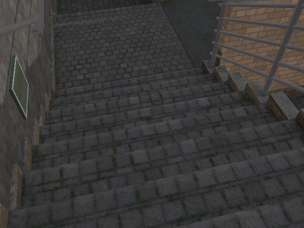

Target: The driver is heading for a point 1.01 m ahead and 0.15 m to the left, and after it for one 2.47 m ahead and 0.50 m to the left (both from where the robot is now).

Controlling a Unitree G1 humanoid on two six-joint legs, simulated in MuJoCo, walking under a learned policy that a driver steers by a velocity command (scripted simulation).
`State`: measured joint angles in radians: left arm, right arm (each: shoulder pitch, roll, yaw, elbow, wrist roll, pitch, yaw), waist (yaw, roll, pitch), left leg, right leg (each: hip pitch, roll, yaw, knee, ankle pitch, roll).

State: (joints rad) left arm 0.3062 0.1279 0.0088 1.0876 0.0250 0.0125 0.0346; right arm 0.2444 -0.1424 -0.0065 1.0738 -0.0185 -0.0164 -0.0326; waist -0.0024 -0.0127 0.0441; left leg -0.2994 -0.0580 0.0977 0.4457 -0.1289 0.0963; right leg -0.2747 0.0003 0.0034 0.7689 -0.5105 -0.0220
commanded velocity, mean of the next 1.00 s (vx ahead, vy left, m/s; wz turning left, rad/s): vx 0.42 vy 0.00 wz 0.00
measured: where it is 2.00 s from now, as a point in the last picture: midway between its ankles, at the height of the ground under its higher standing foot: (143, 184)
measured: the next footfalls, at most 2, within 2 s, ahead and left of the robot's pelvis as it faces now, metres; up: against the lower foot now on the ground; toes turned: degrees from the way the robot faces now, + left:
right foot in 0.10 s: +0.03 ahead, -0.10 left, +0.00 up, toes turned -1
left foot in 0.58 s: +0.30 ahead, +0.12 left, +0.00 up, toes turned +4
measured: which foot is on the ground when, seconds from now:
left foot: down 0.00-0.12, up 0.14-0.56, down 0.58-1.00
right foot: up 0.00-0.08, down 0.10-0.58, up 0.60-1.00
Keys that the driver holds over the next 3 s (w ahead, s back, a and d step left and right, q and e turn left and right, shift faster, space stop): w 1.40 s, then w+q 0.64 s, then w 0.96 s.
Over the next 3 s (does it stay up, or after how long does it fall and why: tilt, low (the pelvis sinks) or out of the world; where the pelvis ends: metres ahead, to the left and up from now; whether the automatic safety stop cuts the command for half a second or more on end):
stays up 1.45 0.25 -0.57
